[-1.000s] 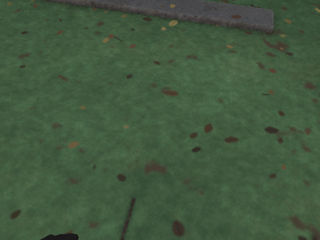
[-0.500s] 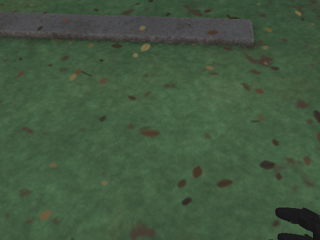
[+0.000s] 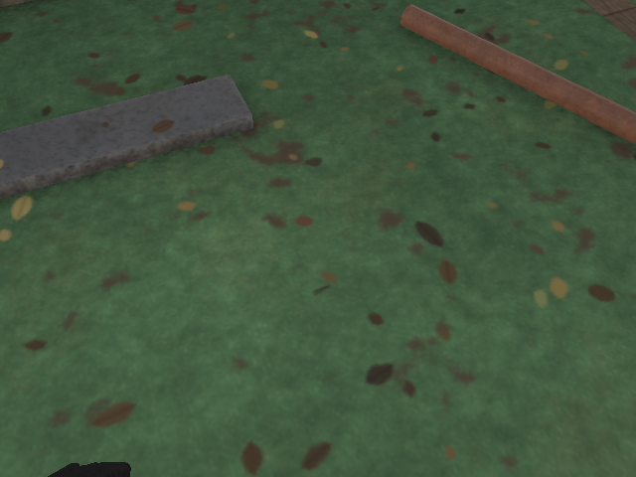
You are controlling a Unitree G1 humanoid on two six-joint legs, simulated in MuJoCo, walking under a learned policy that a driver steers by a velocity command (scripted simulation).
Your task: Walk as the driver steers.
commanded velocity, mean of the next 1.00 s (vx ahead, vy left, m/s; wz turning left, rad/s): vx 0.50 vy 0.00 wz -0.54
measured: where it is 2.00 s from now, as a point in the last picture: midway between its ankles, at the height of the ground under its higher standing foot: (483, 261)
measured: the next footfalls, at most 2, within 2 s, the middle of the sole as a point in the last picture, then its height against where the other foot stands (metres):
right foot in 0.12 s outside the picture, level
left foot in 0.60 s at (310, 432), level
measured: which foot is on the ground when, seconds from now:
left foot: down 0.00-0.10, up 0.12-0.58, down 0.60-1.00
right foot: up 0.00-0.10, down 0.12-0.60, up 0.62-1.00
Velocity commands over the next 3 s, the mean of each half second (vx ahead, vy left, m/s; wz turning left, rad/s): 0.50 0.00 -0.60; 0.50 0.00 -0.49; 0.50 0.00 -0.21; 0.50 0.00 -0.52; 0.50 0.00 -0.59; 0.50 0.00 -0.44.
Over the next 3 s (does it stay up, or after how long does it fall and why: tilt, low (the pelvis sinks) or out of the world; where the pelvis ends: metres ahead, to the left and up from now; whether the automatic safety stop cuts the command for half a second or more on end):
stays up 1.16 -0.98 0.00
